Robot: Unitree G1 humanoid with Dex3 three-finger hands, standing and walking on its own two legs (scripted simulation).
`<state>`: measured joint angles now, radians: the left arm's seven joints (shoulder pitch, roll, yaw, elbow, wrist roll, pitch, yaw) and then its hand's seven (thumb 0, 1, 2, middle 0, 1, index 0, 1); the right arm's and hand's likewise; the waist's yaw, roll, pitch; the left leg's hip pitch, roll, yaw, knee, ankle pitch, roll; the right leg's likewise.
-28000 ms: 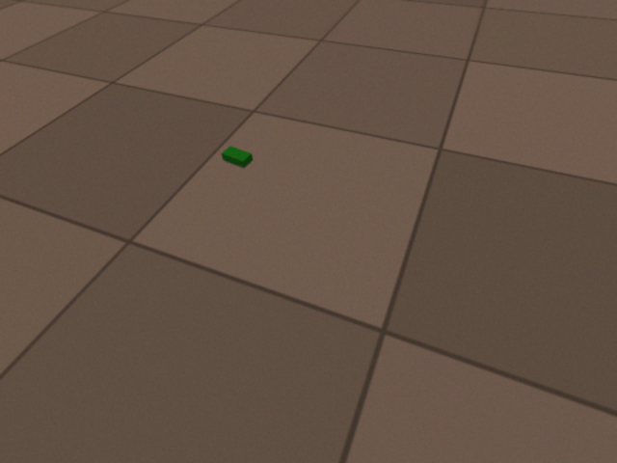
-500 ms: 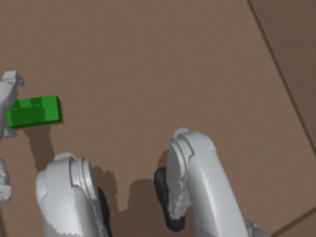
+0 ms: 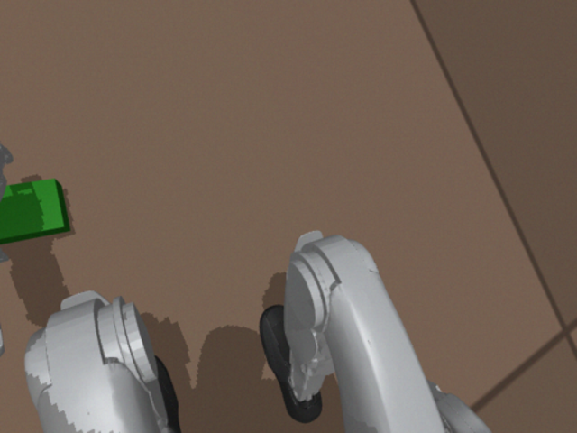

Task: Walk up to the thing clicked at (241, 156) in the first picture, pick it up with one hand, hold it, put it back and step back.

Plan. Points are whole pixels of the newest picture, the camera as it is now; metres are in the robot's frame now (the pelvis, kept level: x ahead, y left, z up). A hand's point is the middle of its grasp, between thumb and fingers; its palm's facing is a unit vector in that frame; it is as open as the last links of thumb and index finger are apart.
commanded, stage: rest palm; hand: left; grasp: from above
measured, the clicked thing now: (6, 214) +0.45 +0.31 -0.28
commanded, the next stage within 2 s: close in 1.42 s
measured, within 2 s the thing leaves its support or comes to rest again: neither
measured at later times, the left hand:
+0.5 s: hand (2, 218) +0.44 +0.30 -0.24, palm faces -0.45 -0.10 -0.89, open 14.4 cm
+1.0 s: hand (16, 221) +0.43 +0.29 -0.25, palm faces -0.44 -0.08 -0.89, open 14.3 cm
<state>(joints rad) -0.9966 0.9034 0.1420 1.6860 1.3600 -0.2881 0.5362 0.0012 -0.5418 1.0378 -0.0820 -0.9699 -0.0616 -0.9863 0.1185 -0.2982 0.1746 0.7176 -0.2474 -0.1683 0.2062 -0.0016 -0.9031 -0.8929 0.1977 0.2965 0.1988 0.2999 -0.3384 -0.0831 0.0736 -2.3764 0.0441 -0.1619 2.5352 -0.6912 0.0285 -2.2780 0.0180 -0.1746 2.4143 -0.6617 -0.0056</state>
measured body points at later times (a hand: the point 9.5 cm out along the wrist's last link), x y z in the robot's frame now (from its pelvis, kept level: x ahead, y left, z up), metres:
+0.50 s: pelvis +0.00 +0.01 +0.00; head +0.26 +0.12 +0.35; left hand +0.46 +0.30 -0.19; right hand +0.06 -0.25 -0.06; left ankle +0.07 +0.12 -0.26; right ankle +0.11 -0.11 -0.26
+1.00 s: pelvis +0.00 +0.01 +0.00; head +0.26 +0.12 +0.34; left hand +0.45 +0.29 -0.20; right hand +0.06 -0.25 -0.06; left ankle +0.07 +0.12 -0.26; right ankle +0.11 -0.11 -0.26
